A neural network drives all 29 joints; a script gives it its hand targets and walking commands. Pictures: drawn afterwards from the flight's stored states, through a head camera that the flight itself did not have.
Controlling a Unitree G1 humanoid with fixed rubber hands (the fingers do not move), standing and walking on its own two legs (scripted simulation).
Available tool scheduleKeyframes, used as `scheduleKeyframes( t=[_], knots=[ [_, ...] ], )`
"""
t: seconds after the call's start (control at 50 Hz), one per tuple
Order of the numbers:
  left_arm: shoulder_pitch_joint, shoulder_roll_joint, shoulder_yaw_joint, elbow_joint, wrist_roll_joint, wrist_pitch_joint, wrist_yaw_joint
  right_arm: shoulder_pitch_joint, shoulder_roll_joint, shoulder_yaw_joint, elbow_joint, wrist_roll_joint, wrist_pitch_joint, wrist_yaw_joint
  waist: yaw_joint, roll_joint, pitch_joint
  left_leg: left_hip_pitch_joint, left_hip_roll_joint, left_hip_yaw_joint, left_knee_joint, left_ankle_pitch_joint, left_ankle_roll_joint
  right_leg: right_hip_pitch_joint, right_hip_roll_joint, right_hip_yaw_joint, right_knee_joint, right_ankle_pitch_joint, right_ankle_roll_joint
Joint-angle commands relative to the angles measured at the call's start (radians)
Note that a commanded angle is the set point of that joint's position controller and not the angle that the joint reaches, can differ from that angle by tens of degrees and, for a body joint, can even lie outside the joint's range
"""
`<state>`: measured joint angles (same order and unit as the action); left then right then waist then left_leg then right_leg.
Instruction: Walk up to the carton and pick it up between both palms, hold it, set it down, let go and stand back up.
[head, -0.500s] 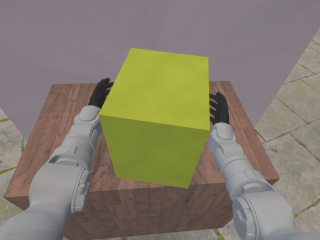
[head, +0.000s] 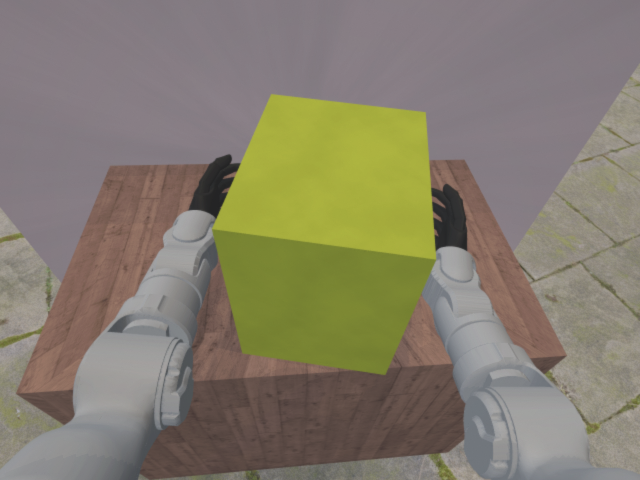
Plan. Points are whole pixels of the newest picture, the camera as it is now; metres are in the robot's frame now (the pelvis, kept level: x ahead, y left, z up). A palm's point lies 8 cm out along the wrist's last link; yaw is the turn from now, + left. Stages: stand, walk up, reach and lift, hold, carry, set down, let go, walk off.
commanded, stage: reach and lift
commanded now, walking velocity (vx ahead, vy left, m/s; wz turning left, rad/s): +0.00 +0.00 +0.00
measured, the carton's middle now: (329, 238) +0.45 -0.04 +0.03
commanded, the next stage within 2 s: none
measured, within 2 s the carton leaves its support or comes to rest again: leaves its support in 1.00 s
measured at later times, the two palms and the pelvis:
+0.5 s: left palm (206, 215) +0.44 +0.12 +0.11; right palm (448, 248) +0.37 -0.19 +0.09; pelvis +0.02 +0.00 +0.01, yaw +2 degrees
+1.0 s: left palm (205, 216) +0.43 +0.12 +0.11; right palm (451, 251) +0.36 -0.19 +0.09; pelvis +0.03 -0.01 +0.01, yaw +1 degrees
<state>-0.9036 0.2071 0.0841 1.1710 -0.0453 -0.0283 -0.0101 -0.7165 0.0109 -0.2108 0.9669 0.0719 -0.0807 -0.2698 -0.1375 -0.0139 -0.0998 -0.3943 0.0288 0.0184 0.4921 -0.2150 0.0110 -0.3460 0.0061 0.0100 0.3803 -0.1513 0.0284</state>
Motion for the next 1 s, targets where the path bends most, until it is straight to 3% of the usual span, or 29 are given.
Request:
scheduleKeyframes(
  t=[0.0, 0.1, 0.18, 0.24, 0.26, 0.32, 0.36, 0.46, 0.5, 0.62, 0.74, 0.78, 0.86, 0.98],
  knots=[
    [-0.512, -0.102, -0.003, -0.227, 0.046, -0.063, -0.019, -0.462, 0.059, 0.046, -0.190, -0.053, -0.075, 0.015, -0.015, 0.120, -0.454, 0.373, -0.018, 0.005, -0.018, 0.326, -0.078, 0.081, 0.043, -0.079, -0.031, 0.242, -0.022],
    [-0.504, -0.159, 0.048, -0.210, 0.127, -0.065, -0.049, -0.453, 0.122, 0.001, -0.170, -0.141, -0.093, 0.043, -0.009, 0.094, -0.380, 0.359, -0.023, 0.022, -0.069, 0.245, -0.062, 0.136, 0.030, -0.082, -0.061, 0.192, -0.019],
    [-0.486, -0.271, 0.073, -0.206, 0.209, -0.081, -0.089, -0.444, 0.253, -0.022, -0.165, -0.235, -0.133, 0.080, -0.010, 0.083, -0.350, 0.354, -0.032, 0.038, -0.097, 0.257, -0.061, 0.207, 0.022, -0.092, -0.075, 0.229, -0.010],
    [-0.503, -0.593, 0.033, -0.162, 0.285, -0.093, -0.179, -0.489, 0.598, 0.031, -0.182, -0.348, -0.162, 0.172, 0.002, 0.063, -0.357, 0.363, -0.042, 0.049, -0.128, 0.264, -0.057, 0.275, 0.013, -0.100, -0.093, 0.253, -0.011],
    [-0.490, -0.651, 0.037, -0.139, 0.309, -0.096, -0.203, -0.492, 0.668, 0.057, -0.193, -0.373, -0.163, 0.200, 0.023, 0.058, -0.361, 0.345, -0.048, 0.058, -0.138, 0.261, -0.052, 0.315, 0.010, -0.093, -0.097, 0.275, -0.013],
    [-0.425, -0.646, 0.069, -0.145, 0.350, -0.091, -0.214, -0.423, 0.635, 0.084, -0.191, -0.397, -0.173, 0.224, 0.012, 0.079, -0.357, 0.350, -0.053, 0.061, -0.144, 0.333, -0.067, 0.404, 0.019, -0.092, -0.088, 0.421, -0.001],
    [-0.422, -0.631, 0.095, -0.160, 0.374, -0.078, -0.218, -0.406, 0.605, 0.065, -0.170, -0.415, -0.173, 0.232, 0.012, 0.077, -0.298, 0.333, -0.053, 0.066, -0.166, 0.305, -0.065, 0.424, 0.021, -0.089, -0.099, 0.407, 0.003],
    [-0.370, -0.644, 0.089, -0.199, 0.379, -0.025, -0.231, -0.379, 0.563, 0.058, -0.164, -0.415, -0.173, 0.229, 0.000, 0.030, -0.193, 0.358, -0.048, 0.078, -0.193, 0.297, -0.063, 0.422, 0.035, -0.101, -0.127, 0.390, 0.011],
    [-0.362, -0.649, 0.080, -0.231, 0.377, -0.016, -0.232, -0.372, 0.579, 0.084, -0.182, -0.407, -0.174, 0.225, 0.009, 0.017, -0.212, 0.357, -0.050, 0.085, -0.195, 0.307, -0.062, 0.455, 0.035, -0.099, -0.125, 0.417, 0.016],
    [-0.304, -0.676, 0.023, -0.319, 0.375, 0.009, -0.224, -0.330, 0.585, 0.124, -0.200, -0.375, -0.191, 0.218, 0.011, 0.046, -0.256, 0.420, -0.045, 0.084, -0.176, 0.413, -0.078, 0.448, 0.044, -0.112, -0.131, 0.461, 0.011],
    [-0.288, -0.690, 0.009, -0.355, 0.385, 0.037, -0.228, -0.323, 0.565, 0.130, -0.208, -0.366, -0.206, 0.206, 0.009, 0.051, -0.220, 0.419, -0.044, 0.092, -0.188, 0.404, -0.083, 0.453, 0.042, -0.120, -0.150, 0.427, 0.011],
    [-0.304, -0.712, -0.034, -0.399, 0.369, 0.035, -0.220, -0.348, 0.556, 0.149, -0.242, -0.351, -0.228, 0.206, 0.008, 0.077, -0.260, 0.445, -0.036, 0.085, -0.175, 0.452, -0.093, 0.438, 0.048, -0.126, -0.149, 0.426, 0.002],
    [-0.291, -0.734, -0.077, -0.444, 0.359, 0.030, -0.205, -0.349, 0.575, 0.201, -0.250, -0.335, -0.265, 0.192, 0.018, 0.065, -0.316, 0.477, -0.034, 0.083, -0.153, 0.524, -0.100, 0.437, 0.050, -0.131, -0.149, 0.480, 0.005],
    [-0.343, -0.737, -0.118, -0.497, 0.341, 0.031, -0.189, -0.415, 0.552, 0.252, -0.288, -0.318, -0.299, 0.174, 0.019, 0.053, -0.315, 0.463, -0.030, 0.074, -0.163, 0.500, -0.093, 0.439, 0.042, -0.129, -0.157, 0.456, 0.000]
  ],
)
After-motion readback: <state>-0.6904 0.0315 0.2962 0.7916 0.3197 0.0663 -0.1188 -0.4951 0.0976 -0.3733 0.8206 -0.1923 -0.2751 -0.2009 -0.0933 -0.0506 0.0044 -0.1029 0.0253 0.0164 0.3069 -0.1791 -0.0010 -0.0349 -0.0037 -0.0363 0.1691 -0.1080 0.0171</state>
